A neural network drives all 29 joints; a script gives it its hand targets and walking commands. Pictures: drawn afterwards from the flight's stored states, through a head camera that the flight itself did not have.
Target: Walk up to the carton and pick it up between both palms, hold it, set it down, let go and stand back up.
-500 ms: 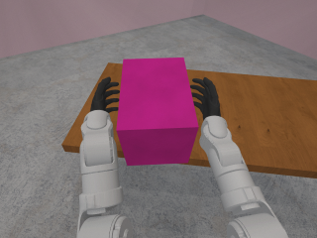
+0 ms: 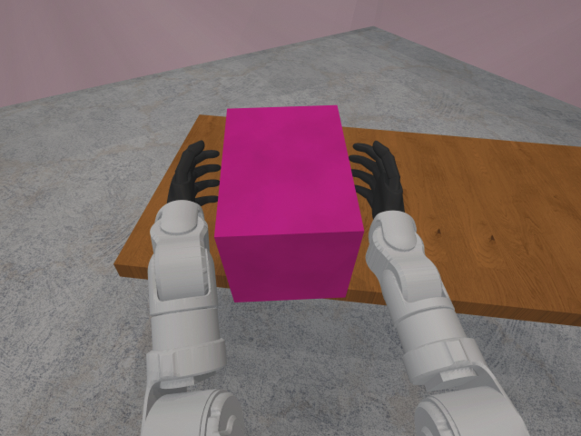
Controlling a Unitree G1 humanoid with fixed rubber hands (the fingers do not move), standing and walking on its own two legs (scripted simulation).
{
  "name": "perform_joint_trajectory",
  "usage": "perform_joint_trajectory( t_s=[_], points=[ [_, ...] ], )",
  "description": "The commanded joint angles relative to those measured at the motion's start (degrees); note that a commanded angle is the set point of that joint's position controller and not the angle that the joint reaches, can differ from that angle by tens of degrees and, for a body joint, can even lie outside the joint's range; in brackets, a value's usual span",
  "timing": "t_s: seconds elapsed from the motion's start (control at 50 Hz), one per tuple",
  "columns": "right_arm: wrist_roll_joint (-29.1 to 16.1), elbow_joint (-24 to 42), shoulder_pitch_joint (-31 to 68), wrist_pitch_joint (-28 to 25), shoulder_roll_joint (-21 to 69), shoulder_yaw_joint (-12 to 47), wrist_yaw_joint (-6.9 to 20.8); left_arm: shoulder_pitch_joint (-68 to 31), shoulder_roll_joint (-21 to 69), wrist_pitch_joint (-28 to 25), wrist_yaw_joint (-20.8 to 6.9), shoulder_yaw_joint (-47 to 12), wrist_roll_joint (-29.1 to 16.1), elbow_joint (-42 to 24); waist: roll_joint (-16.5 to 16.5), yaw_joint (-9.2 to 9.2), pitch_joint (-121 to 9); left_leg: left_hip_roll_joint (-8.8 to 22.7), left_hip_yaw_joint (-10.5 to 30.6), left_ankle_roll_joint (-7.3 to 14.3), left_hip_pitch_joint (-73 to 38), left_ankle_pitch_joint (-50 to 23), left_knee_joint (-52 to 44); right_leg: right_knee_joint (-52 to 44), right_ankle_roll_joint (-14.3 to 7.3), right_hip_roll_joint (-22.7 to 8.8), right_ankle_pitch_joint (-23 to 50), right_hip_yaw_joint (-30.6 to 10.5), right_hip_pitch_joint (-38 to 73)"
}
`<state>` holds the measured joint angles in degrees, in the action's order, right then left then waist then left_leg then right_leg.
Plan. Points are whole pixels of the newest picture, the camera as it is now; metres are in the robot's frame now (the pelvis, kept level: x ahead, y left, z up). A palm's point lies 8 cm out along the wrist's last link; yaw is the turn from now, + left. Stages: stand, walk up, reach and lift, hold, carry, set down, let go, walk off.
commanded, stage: hold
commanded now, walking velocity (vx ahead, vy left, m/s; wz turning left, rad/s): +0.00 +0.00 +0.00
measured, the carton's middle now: (286, 203) +0.42 +0.01 +0.12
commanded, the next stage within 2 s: set down in 1.70 s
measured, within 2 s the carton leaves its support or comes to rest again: neither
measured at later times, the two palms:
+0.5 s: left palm (185, 200) +0.35 +0.14 +0.18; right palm (389, 203) +0.35 -0.12 +0.17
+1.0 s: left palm (185, 201) +0.35 +0.14 +0.18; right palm (388, 202) +0.35 -0.12 +0.17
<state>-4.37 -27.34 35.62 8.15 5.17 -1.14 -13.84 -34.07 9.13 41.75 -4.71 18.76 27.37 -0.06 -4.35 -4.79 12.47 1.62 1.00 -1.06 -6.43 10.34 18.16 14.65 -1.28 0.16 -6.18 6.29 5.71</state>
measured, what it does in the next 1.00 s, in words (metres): stands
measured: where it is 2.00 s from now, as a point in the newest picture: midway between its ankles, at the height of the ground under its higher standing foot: outside the picture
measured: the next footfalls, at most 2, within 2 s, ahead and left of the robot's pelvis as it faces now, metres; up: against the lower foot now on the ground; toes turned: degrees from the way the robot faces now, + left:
none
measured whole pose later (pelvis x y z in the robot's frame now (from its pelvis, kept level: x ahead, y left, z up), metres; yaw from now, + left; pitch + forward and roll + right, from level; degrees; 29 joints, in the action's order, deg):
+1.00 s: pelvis +0.00 +0.00 +0.00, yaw +0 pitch -15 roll -1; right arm -5.0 -25.8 34.5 8.6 4.7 0.5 -13.9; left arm -32.4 9.4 43.7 -4.4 17.5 27.8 -3.4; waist -4.7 -5.6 11.8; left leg 1.6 0.8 -1.0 -7.5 10.8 18.2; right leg 15.0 -1.1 0.0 -6.7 6.2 6.6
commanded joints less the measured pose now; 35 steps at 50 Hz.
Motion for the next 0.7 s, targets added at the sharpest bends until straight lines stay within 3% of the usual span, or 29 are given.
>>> perform_joint_trajectory(
  t_s=[0.0,0.06,0.08,0.1,0.2,0.3,0.68],
  points=[
    [-1.39,11.58,32.13,-2.18,23.51,18.13,6.61,-28.95,20.79,-2.73,-7.29,-23.71,-8.19,-2.13,4.53,-0.52,-21.57,-3.01,-5.62,1.25,4.85,-9.82,-3.42,-0.60,2.69,1.29,5.69,2.17,9.87],
    [-1.53,11.80,32.30,-2.27,23.72,18.28,6.57,-29.26,20.78,-2.77,-7.29,-24.03,-8.58,-2.60,4.69,-0.82,-22.08,-3.01,-5.69,1.13,4.61,-10.40,-3.19,-0.54,2.80,1.34,6.21,2.25,9.92],
    [-2.68,17.69,33.60,-3.87,24.25,21.26,6.11,-28.66,21.53,-3.07,-6.21,-28.64,-10.51,-8.70,4.10,-2.44,-30.62,-3.08,-4.82,0.55,1.60,-15.66,-0.75,1.38,3.16,1.72,12.98,2.10,11.85],
    [-3.23,16.53,32.76,-3.43,23.93,22.21,5.48,-27.58,21.14,-2.78,-5.70,-28.91,-10.38,-7.66,4.81,-2.19,-29.45,-3.15,-4.42,0.09,0.66,-18.25,0.41,1.27,3.34,1.60,15.70,2.07,11.94],
    [-1.74,11.92,30.15,-1.10,22.67,18.73,6.08,-26.60,20.54,-0.78,-6.57,-24.16,-7.45,-4.06,4.22,-1.38,-17.83,-2.53,-5.30,1.63,7.10,-5.24,-5.82,-0.37,3.15,0.92,3.13,2.18,9.44],
    [-2.34,13.91,32.22,-1.72,22.80,19.29,6.25,-27.19,20.69,-0.49,-6.65,-25.08,-7.52,-5.14,4.82,-1.53,-20.39,-2.58,-5.46,1.06,4.45,-10.18,-3.63,-0.06,2.81,1.30,6.59,2.37,10.10],
    [-1.90,13.56,31.90,-2.03,22.94,19.24,6.29,-27.22,20.49,-0.73,-6.39,-24.58,-7.70,-4.91,4.16,-1.34,-21.12,-2.65,-5.63,1.36,4.27,-9.13,-3.69,-0.17,2.88,1.24,6.35,2.29,9.77]
  ],
)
